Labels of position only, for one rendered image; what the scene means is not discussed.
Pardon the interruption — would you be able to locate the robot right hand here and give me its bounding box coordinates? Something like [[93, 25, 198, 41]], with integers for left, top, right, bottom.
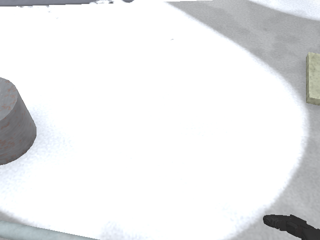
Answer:
[[263, 214, 320, 240]]

